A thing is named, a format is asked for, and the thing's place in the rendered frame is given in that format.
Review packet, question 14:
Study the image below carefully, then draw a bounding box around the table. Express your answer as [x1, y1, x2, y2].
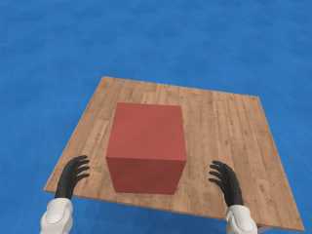
[43, 76, 305, 234]

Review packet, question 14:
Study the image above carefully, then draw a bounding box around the robot right forearm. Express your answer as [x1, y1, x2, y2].
[225, 205, 257, 234]

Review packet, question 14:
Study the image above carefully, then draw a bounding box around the left robot hand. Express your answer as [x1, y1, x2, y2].
[54, 155, 90, 200]

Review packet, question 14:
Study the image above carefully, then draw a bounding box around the robot left forearm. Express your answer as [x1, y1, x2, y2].
[39, 198, 73, 234]

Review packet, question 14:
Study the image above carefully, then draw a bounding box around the right robot hand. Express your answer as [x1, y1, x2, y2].
[209, 160, 244, 208]

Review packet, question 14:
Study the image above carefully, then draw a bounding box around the carton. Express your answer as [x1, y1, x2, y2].
[105, 102, 187, 195]

